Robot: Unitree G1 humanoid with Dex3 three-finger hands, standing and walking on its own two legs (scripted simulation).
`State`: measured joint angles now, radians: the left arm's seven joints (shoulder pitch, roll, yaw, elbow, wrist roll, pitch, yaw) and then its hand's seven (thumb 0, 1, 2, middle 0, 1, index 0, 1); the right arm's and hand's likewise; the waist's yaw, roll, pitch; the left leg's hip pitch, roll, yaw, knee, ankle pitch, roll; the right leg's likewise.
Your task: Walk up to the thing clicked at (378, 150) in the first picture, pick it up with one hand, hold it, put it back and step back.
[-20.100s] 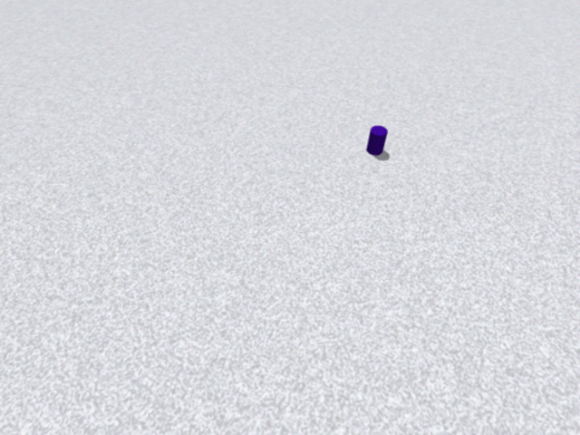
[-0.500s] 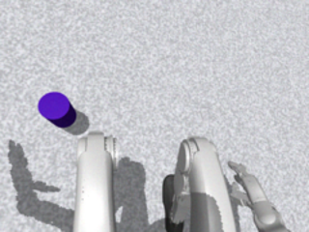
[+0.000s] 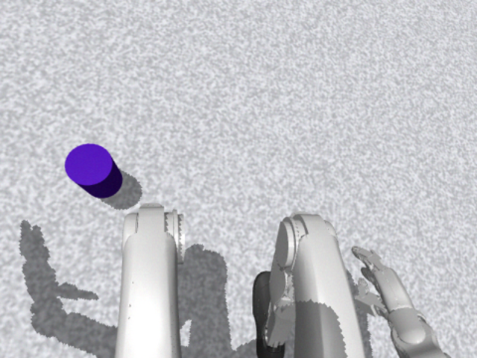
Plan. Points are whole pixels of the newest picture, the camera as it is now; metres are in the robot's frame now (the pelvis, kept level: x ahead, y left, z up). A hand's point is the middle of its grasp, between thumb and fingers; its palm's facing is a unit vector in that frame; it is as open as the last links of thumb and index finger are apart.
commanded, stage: go down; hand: left
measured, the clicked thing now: (96, 173) +0.42 +0.31 -0.29
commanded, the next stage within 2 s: none
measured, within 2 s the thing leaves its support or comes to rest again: neither
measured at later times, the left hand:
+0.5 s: hand out of the picture +0.28 +0.49 +0.05, palm faces +0.41 -0.91 -0.05, open 17.8 cm
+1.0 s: hand out of the picture +0.29 +0.49 +0.04, palm faces +0.41 -0.91 -0.04, open 17.8 cm
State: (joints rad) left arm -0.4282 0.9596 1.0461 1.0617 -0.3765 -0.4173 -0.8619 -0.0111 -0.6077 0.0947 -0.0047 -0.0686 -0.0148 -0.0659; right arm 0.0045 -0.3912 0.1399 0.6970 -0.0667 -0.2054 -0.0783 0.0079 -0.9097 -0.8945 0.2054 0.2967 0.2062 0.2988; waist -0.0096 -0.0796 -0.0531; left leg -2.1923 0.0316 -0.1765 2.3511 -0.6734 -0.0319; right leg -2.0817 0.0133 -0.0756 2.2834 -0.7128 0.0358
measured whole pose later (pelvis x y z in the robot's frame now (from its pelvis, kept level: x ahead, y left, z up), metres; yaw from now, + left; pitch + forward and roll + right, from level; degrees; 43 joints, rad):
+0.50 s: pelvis +0.00 +0.00 +0.00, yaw +0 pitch +28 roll -8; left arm -0.43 0.98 1.05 1.08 -0.36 -0.42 -0.86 -0.01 -0.61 0.10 0.00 -0.07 -0.01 -0.07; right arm 0.01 -0.39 0.14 0.71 -0.07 -0.20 -0.08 0.01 -0.91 -0.89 0.21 0.30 0.21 0.30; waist -0.01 -0.08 -0.05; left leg -2.19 0.03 -0.18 2.35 -0.67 -0.03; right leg -2.08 0.02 -0.08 2.29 -0.71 0.03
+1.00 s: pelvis +0.00 +0.00 +0.00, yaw +0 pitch +29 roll -8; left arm -0.41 0.97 1.04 1.10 -0.38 -0.42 -0.85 -0.01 -0.61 0.09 0.00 -0.07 -0.02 -0.06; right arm 0.01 -0.40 0.14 0.70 -0.06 -0.20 -0.07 0.01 -0.91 -0.89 0.20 0.30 0.21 0.30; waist -0.02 -0.06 -0.05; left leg -2.19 0.04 -0.18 2.35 -0.67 -0.03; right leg -2.08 0.02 -0.07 2.28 -0.71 0.04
